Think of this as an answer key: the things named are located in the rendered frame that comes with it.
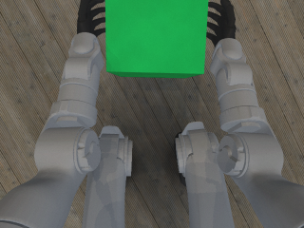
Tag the right robot forearm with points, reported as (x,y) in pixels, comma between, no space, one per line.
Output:
(237,96)

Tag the robot left upper arm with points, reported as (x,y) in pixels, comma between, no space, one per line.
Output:
(63,156)

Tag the robot right hand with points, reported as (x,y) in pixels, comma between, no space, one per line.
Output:
(226,27)

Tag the left robot forearm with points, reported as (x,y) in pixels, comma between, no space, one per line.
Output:
(79,87)

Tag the right robot foot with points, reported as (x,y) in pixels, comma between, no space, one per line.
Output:
(182,178)

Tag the carton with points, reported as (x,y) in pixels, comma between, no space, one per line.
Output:
(155,38)

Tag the robot left hand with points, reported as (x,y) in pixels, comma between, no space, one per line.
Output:
(85,22)

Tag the robot left shin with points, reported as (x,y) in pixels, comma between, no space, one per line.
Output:
(111,129)

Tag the robot right upper arm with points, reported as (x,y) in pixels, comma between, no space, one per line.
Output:
(254,162)

